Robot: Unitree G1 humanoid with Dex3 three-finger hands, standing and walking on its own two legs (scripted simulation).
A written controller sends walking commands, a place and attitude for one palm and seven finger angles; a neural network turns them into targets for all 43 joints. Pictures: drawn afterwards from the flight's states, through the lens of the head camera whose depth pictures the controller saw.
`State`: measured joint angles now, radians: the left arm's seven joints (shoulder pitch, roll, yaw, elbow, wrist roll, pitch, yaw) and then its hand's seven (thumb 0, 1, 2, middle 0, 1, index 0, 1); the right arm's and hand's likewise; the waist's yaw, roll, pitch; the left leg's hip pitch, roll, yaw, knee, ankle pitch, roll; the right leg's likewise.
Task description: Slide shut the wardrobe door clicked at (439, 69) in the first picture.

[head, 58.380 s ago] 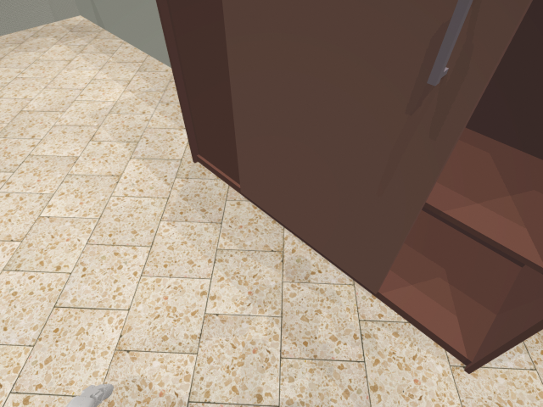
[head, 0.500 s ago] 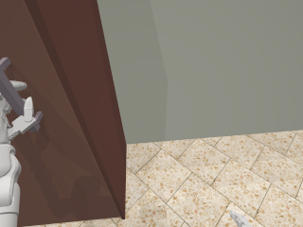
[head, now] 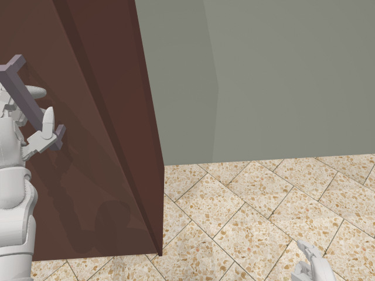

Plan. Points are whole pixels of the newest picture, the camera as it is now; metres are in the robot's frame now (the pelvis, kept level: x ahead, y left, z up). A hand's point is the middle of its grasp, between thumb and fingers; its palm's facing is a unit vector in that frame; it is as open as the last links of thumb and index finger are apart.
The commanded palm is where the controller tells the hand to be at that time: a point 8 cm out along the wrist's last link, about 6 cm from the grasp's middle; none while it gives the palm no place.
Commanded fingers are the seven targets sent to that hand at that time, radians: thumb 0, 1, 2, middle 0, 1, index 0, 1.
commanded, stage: stop walking and hold the door there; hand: left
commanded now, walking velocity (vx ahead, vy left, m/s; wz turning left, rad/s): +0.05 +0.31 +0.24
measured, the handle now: (38, 106) +0.34 +0.29 +0.23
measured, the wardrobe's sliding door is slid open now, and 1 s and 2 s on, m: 0.00 0.00 0.00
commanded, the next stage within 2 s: loosen the grip on the handle in 0.90 s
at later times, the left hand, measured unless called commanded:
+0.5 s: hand (47, 136) +0.30 +0.27 +0.20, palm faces +0.26 -0.95 -0.16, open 6.6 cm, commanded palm +0.27 +0.30 +0.18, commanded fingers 0.00 0.90 0.90 -0.45 -1.40 -0.45 -1.40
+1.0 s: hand (51, 136) +0.30 +0.26 +0.20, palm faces +0.25 -0.96 -0.14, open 6.1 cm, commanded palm +0.26 +0.31 +0.20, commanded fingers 0.00 0.78 0.84 -0.45 -1.40 -0.45 -1.40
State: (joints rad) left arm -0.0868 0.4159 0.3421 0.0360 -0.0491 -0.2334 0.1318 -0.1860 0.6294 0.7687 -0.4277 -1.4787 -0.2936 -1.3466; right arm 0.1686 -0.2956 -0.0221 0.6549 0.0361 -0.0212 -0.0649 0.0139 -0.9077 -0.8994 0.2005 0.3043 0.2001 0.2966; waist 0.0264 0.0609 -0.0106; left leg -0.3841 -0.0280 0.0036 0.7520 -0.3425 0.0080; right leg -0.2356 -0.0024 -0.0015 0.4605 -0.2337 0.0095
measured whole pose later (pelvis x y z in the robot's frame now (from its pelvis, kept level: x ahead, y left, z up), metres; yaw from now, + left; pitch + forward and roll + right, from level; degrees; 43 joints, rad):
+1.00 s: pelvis -0.03 +0.08 +0.00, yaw +3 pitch +0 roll +0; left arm -0.21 0.24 0.10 -0.04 -0.07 -0.12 0.12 -0.08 0.75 0.85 -0.43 -1.40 -0.21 -1.34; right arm 0.14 -0.24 0.02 0.65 0.02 -0.01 -0.07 0.01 -0.91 -0.90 0.20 0.30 0.20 0.30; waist 0.02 0.04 0.01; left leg -0.21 0.05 0.02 0.44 -0.23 -0.03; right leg -0.22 0.03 -0.06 0.41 -0.20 -0.04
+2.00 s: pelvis -0.03 +0.11 -0.01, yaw +2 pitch +0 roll +0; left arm -0.17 0.25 0.18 0.02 -0.11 -0.15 0.06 -0.01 -0.56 0.20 -0.40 -1.22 -0.26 -1.15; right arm 0.18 -0.20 0.05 0.65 0.01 -0.14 -0.05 0.01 -0.91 -0.90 0.20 0.30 0.20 0.30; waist 0.05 0.03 -0.05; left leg -0.24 0.01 0.04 0.55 -0.31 0.01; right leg -0.27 0.00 -0.02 0.55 -0.27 -0.01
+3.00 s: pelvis -0.03 +0.10 -0.01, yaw +4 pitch -2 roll -1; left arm 0.23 0.29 0.31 -0.30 -0.25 -0.19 -0.12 -0.01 -0.56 0.20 -0.25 -1.15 -0.26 -1.15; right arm 0.20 -0.22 0.06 0.65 0.01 -0.26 -0.07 0.02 -0.90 -0.90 0.20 0.30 0.20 0.30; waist 0.09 0.04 -0.04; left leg -0.23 0.01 0.00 0.59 -0.33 0.01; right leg -0.24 0.00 -0.06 0.57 -0.29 -0.01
